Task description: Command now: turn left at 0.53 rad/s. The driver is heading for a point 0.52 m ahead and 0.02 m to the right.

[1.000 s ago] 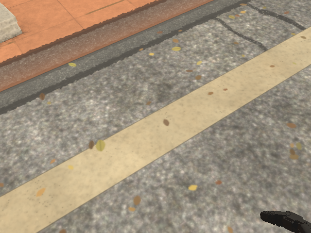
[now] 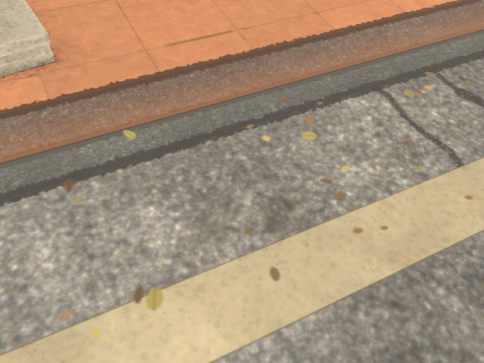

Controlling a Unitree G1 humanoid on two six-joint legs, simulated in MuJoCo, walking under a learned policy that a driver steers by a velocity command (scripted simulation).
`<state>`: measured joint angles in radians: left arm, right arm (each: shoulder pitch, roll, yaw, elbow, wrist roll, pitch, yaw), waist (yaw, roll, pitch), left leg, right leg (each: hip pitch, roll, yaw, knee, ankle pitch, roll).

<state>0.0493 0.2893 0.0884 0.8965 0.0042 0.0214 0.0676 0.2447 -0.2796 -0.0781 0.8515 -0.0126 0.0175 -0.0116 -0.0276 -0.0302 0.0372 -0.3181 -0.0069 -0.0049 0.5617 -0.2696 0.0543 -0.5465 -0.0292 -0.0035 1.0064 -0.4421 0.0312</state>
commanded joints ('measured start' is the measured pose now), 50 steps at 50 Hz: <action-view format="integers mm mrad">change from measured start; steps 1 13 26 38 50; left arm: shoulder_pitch -22 -15 28 119 -103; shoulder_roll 116 84 118 122 43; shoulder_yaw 36 8 -17 -20 -51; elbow -57 -56 -11 17 -139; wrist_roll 7 -19 8 -31 -32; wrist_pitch -19 -43 -74 -110 -146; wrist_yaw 9 -30 -60 -52 -114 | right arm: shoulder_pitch -76 -53 -86 -55 221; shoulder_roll -158 -160 -120 -83 -77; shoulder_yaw -30 -26 -4 5 15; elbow -93 -92 -73 -27 42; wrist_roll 20 7 5 37 26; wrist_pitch -30 -10 7 -101 -93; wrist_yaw -18 -24 -13 4 14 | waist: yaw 38 -8 12 44 -37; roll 158 178 -50 -2 104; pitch -81 -98 -92 84 61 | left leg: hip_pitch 135 173 149 -91 473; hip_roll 221 206 20 15 266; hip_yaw -318 -323 -130 -141 -362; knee -267 -220 -80 -59 -340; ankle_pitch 241 372 205 -292 394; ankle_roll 141 181 -21 62 171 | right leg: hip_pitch -122 134 345 323 -417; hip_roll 3 15 -86 -105 -81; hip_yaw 70 42 129 253 7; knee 118 -307 -627 -619 75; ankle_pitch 81 96 379 -204 64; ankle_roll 5 39 -89 -204 -76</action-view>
